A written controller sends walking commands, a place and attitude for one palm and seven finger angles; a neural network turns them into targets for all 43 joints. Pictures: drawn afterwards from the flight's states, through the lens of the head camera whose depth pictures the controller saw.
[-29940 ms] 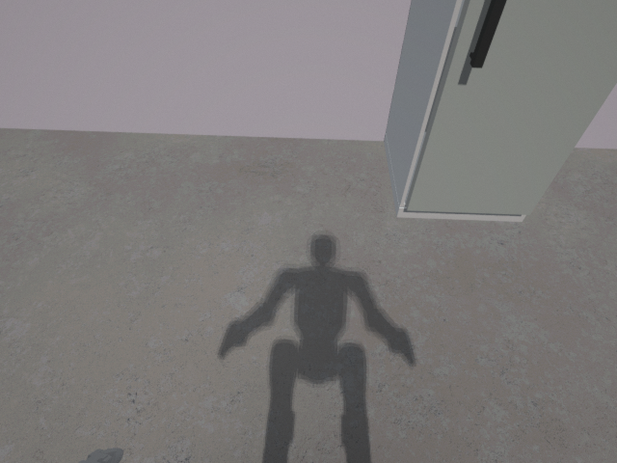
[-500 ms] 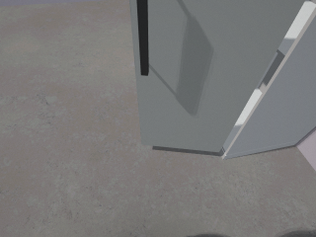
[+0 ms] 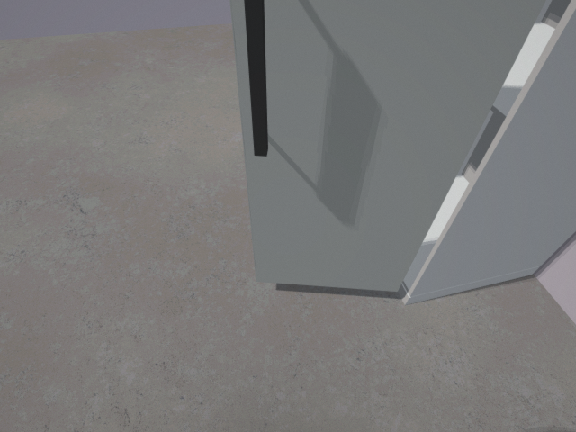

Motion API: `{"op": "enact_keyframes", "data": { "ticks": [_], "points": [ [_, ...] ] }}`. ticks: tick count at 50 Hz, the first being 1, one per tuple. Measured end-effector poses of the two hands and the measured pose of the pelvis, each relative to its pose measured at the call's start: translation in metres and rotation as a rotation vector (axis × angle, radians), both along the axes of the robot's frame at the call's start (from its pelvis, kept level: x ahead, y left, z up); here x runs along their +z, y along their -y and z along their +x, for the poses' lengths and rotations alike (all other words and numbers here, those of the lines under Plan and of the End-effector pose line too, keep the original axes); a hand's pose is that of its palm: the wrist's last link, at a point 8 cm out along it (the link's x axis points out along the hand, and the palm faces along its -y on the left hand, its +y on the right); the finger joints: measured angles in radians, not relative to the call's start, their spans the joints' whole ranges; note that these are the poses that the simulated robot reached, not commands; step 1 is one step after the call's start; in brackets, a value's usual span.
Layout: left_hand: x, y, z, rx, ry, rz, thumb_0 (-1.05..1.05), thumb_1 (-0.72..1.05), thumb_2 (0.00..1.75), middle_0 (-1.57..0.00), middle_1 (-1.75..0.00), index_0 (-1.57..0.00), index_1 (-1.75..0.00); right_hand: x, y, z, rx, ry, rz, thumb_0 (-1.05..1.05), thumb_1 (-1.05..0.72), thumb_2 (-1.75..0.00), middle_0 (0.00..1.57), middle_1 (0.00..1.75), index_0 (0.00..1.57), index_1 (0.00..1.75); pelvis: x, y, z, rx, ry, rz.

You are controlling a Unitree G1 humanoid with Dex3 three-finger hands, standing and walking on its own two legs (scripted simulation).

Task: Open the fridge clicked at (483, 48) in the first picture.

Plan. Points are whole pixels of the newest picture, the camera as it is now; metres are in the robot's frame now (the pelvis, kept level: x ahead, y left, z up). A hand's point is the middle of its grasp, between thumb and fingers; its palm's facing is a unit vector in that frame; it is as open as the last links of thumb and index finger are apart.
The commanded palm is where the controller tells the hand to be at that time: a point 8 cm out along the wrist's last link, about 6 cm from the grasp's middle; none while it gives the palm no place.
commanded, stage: let the arm hang, fingers relaxed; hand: left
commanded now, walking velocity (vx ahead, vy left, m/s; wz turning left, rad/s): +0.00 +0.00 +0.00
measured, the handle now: (259, 60) +0.71 +0.10 +0.18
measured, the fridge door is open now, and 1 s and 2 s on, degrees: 72 72 72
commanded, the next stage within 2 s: look to check the result in 0.02 s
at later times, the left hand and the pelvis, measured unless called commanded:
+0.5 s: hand out of the picture +0.01 +0.19 -0.18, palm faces +0.00 -0.98 -0.22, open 7.3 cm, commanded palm none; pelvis +0.01 +0.00 +0.00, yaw +0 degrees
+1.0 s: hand out of the picture +0.03 +0.19 -0.18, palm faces -0.01 -0.98 -0.21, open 7.3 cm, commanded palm none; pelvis +0.01 +0.00 +0.00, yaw -1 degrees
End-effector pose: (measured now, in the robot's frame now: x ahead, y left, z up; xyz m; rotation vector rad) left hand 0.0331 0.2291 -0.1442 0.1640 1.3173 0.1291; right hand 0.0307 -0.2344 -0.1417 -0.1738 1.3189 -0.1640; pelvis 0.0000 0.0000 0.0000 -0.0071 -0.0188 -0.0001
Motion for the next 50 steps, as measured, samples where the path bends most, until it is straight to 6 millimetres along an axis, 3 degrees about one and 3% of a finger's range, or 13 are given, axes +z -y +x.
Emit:
{"op": "enact_keyframes", "data": {
  "ticks": [18, 35, 50],
  "points": [
    [-0.001, -0.010, -0.031, 0.028, -0.113, 0.019, 0.00, 0.91, 0.90, -0.20, -0.30, -0.20, -0.30, 0.000, 0.002, -0.009, -0.008, -0.063, -0.012, 0.01, -0.91, -0.90, 0.20, 0.30, 0.20, 0.30, 0.001, -0.001, 0.008, -0.003, 0.002, -0.001],
    [0.001, -0.008, -0.010, 0.009, -0.067, 0.022, 0.00, 0.91, 0.90, -0.20, -0.30, -0.20, -0.30, 0.001, 0.006, 0.009, -0.001, -0.022, -0.013, 0.01, -0.91, -0.90, 0.20, 0.30, 0.20, 0.30, 0.001, 0.001, 0.011, -0.008, 0.004, 0.003],
    [0.001, -0.006, -0.001, -0.001, -0.062, 0.019, 0.00, 0.91, 0.90, -0.20, -0.30, -0.20, -0.30, 0.003, 0.012, 0.007, -0.009, -0.038, -0.022, 0.01, -0.91, -0.90, 0.20, 0.30, 0.20, 0.30, 0.002, 0.004, 0.015, -0.012, 0.001, 0.003]
  ]
}}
